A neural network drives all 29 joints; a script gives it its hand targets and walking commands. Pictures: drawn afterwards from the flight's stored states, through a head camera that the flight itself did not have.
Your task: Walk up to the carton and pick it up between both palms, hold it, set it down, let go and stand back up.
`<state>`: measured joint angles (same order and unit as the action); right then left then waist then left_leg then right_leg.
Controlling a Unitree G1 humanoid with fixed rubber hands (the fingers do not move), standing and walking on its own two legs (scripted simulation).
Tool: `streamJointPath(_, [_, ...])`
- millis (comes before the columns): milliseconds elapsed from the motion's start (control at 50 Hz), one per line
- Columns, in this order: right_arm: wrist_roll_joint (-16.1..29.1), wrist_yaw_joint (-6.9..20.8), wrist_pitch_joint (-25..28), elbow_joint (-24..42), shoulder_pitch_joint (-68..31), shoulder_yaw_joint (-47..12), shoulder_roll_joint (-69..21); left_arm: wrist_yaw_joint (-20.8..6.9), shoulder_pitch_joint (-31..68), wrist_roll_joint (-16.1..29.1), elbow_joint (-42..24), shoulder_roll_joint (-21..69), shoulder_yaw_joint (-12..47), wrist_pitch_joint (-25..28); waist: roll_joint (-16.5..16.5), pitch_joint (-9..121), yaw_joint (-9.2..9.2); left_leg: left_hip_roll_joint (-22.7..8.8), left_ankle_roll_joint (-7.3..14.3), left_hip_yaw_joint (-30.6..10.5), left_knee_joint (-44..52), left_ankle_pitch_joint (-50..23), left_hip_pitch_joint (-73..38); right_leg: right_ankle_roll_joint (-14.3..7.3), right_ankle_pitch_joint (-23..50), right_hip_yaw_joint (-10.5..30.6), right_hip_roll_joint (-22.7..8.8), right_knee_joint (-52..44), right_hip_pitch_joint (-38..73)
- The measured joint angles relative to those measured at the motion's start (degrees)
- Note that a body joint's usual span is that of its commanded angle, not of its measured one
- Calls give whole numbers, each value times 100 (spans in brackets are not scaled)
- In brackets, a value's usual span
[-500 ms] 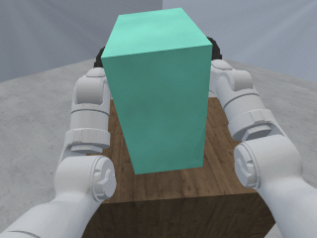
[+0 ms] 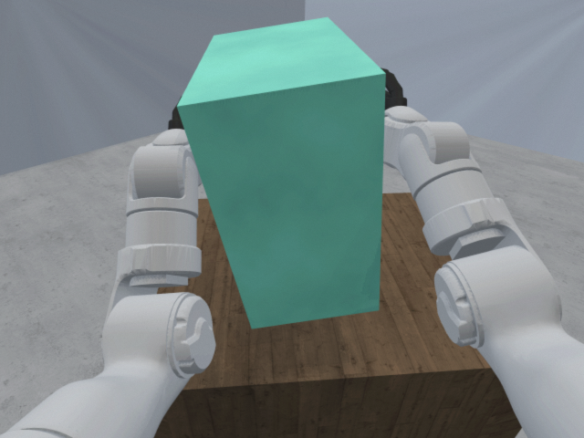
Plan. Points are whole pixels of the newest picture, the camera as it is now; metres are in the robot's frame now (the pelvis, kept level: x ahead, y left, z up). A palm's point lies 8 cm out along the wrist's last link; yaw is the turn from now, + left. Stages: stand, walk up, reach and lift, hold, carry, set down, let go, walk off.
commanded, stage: hold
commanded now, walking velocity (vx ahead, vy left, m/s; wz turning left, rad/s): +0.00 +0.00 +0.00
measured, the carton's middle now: (291, 164) +0.38 -0.01 +0.27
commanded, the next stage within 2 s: none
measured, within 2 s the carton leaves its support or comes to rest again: neither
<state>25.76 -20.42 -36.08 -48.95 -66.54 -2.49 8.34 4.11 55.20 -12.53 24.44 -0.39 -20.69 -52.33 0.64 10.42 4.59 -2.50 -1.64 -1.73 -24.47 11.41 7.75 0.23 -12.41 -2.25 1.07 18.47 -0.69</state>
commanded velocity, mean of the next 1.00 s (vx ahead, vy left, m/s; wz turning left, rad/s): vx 0.00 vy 0.00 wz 0.00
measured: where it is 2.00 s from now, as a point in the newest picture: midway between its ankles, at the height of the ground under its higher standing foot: outside the picture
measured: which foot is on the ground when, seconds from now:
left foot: down 0.00-1.00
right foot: down 0.00-1.00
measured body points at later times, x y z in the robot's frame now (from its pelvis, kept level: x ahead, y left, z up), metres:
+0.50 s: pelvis -0.02 -0.01 +0.00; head -0.13 +0.01 +0.44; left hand +0.36 +0.13 +0.32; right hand +0.36 -0.14 +0.35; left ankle +0.03 +0.13 -0.74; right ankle -0.02 -0.12 -0.74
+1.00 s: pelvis -0.01 +0.00 +0.00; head -0.11 +0.02 +0.44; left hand +0.37 +0.13 +0.31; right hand +0.37 -0.13 +0.34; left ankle +0.03 +0.13 -0.74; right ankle -0.02 -0.12 -0.74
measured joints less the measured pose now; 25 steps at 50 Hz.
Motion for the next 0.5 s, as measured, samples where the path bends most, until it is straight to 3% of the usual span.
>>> streamJointPath(500, [-196,91,-74,-586,-523,227,29,-63,567,-85,593,-121,-206,-4,-58,121,-47,-63,-70,-44,96,-219,254,-86,101,-29,68,115,-349])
